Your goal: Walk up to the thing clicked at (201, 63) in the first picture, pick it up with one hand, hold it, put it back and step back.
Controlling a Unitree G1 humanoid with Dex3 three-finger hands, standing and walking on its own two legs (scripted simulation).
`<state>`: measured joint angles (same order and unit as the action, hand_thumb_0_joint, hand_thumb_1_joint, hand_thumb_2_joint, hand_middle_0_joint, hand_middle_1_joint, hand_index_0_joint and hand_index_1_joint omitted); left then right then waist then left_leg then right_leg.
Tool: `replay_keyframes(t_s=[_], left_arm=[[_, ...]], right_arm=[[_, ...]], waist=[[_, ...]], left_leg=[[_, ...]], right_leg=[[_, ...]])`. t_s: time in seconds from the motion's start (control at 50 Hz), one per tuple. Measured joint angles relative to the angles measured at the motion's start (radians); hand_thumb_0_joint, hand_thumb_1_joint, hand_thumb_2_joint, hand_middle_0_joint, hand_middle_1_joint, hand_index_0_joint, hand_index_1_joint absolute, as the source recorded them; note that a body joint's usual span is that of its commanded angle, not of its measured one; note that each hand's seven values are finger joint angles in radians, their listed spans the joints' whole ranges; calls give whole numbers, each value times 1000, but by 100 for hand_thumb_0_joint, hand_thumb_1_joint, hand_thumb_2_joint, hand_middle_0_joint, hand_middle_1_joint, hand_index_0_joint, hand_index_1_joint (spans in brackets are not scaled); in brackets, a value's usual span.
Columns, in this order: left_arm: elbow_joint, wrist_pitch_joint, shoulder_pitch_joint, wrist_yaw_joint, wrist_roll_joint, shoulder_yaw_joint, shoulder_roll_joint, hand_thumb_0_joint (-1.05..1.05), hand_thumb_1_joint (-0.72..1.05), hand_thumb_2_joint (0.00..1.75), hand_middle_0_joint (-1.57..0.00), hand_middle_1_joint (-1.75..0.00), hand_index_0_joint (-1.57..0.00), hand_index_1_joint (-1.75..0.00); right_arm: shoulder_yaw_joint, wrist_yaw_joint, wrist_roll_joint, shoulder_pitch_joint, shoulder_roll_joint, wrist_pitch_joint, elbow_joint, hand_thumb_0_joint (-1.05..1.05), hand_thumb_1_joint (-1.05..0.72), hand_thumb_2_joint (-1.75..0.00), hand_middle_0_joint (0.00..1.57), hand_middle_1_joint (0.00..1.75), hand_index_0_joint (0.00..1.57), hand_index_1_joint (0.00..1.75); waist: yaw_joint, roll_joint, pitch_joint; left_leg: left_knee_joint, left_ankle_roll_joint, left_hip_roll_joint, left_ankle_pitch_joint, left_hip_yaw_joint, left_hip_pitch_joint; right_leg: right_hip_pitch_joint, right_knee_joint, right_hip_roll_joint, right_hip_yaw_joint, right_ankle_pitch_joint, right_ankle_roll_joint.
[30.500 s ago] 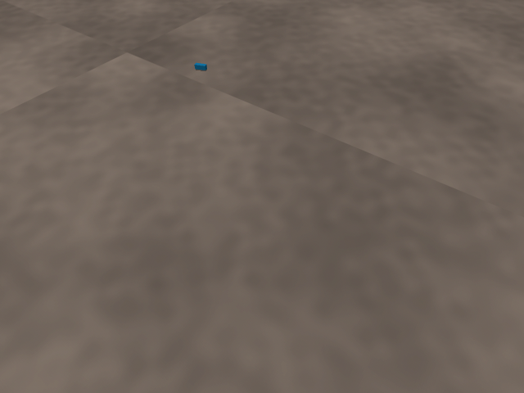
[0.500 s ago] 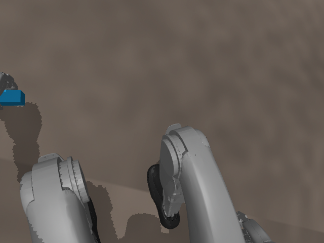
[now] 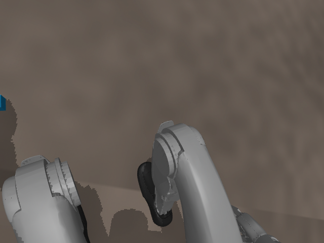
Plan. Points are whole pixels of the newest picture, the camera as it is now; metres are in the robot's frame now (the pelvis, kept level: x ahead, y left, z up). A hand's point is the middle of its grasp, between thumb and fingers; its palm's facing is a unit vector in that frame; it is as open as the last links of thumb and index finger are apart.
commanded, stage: rest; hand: left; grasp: from above
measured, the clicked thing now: out of the picture +0.46 +0.30 -0.26
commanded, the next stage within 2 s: open in 0.56 s
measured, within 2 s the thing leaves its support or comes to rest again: rests again in 0.48 s
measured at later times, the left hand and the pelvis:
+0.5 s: hand out of the picture +0.45 +0.31 -0.23, palm faces -0.48 -0.06 -0.87, open 6.1 cm; pelvis +0.00 +0.00 +0.00, yaw -1 degrees
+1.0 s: hand out of the picture +0.44 +0.30 -0.23, palm faces -0.44 -0.01 -0.90, open 8.3 cm; pelvis +0.00 +0.01 +0.00, yaw -2 degrees
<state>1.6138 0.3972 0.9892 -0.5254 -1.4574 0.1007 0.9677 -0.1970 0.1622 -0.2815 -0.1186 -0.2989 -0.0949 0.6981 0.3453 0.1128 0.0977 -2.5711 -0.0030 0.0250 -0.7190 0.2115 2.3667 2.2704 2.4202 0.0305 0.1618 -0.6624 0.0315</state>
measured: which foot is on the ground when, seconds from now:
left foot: down 0.00-1.00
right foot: down 0.00-1.00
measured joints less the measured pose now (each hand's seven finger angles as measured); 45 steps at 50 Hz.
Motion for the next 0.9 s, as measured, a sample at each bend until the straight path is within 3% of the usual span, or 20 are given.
replay_keyframes(t_s=[0.18,0.3,0.38,0.5,0.62,0.76,0.9], left_arm=[[35,-38,3,-57,8,-44,-22,1,59,0,-103,-9,-108,-4],[48,-73,13,-77,22,-49,-27,1,59,0,-104,-8,-108,-3],[55,-87,19,-72,31,-8,-9,1,59,0,-104,-7,-108,-3],[62,-97,23,-37,58,10,21,1,60,0,-104,-7,-107,-2],[29,-59,8,3,69,13,44,1,60,1,-103,-7,-106,-3],[23,-5,-10,-10,56,-20,50,1,59,5,-100,-10,-102,-6],[31,-12,-21,-76,30,-69,16,1,47,18,-87,-21,-90,-18]], right_arm=[[-21,22,-4,22,-1,-42,8,0,-91,-90,20,30,21,30],[-35,39,5,27,-6,-73,2,0,-91,-90,20,30,21,30],[-41,47,10,27,-11,-85,-16,0,-91,-90,20,30,21,30],[-45,49,10,20,-18,-83,-31,0,-91,-90,20,30,21,30],[-60,42,8,14,-24,-60,-42,0,-92,-90,20,30,20,30],[-81,37,-5,12,-18,-40,-40,1,-91,-90,20,30,21,30],[-83,38,-11,27,-15,-56,-19,1,-91,-90,20,30,21,30]], waist=[[12,1,-8],[19,-1,0],[29,3,13],[35,7,31],[28,11,59],[20,22,58],[17,23,29]], left_leg=[[-6,-8,3,-10,6,-3],[-5,-13,4,-9,5,2],[-5,-12,3,-9,5,3],[-7,-8,1,-10,10,1],[-10,-4,-2,-9,22,-8],[-15,-2,0,-8,35,-20],[-12,-11,7,-8,31,-23]], right_leg=[[-10,-5,6,4,-5,9],[-7,-9,7,4,-4,13],[-6,-9,7,4,-4,13],[-7,-7,6,8,-6,10],[-21,-9,6,17,-3,9],[-33,-14,11,27,6,9],[-37,-22,18,24,11,17]])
